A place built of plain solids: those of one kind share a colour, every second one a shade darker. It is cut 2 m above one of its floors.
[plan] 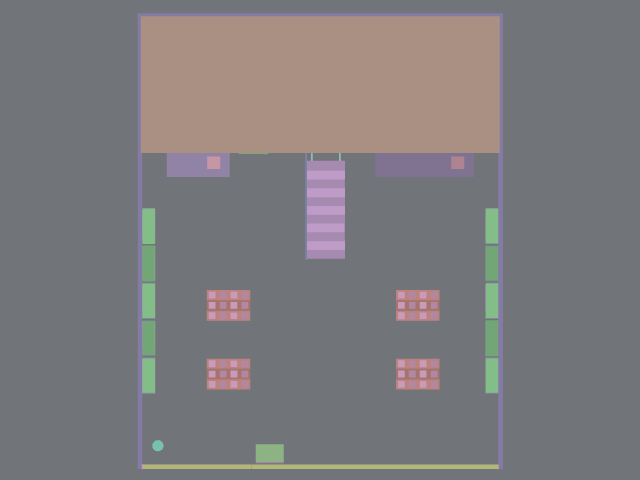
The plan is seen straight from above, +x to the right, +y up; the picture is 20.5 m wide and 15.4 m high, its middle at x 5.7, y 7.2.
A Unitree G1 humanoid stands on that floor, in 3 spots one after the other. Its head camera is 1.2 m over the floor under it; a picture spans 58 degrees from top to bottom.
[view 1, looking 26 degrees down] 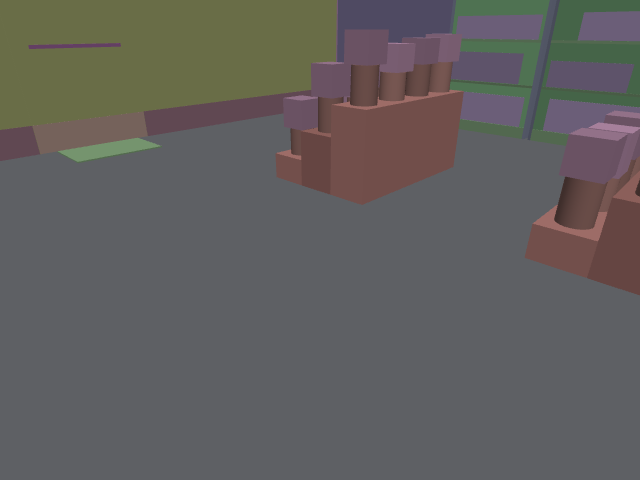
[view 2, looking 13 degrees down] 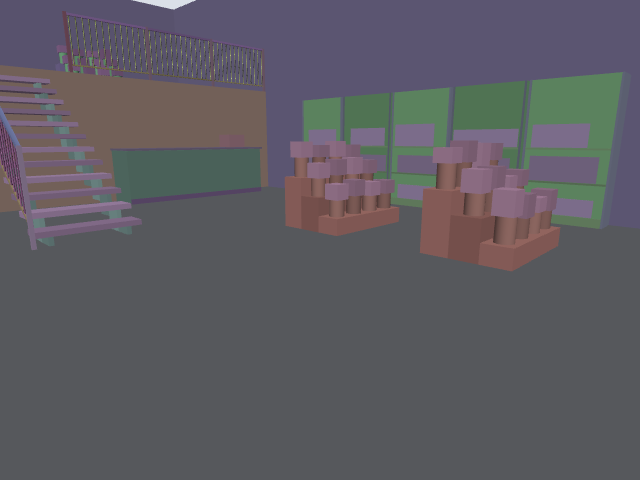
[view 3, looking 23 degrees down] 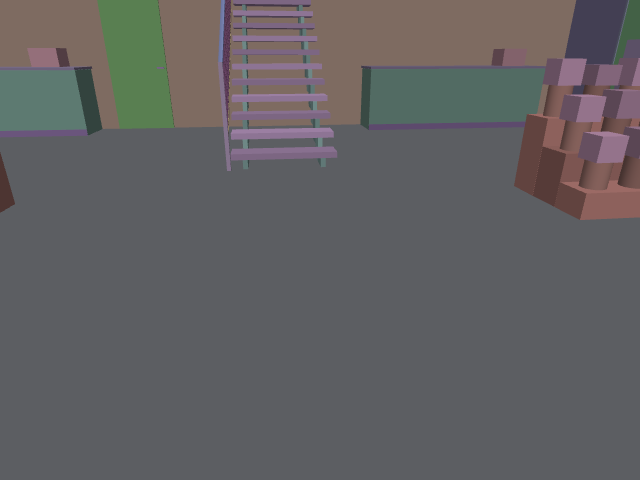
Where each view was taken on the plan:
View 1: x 5.89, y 5.29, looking -136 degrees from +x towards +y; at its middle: ground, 2.74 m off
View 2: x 4.09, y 1.00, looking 44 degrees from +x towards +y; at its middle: ground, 5.33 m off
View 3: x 5.69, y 1.65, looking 83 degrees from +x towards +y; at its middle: ground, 3.07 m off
